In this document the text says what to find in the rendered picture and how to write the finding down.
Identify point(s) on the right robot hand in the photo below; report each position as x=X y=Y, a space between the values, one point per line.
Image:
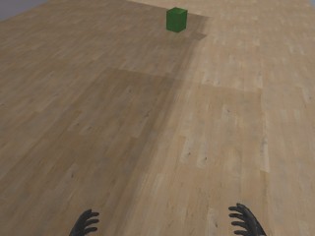
x=250 y=223

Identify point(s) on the left robot hand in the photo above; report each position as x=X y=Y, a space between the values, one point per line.
x=79 y=228

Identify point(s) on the carton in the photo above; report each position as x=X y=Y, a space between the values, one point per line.
x=176 y=19

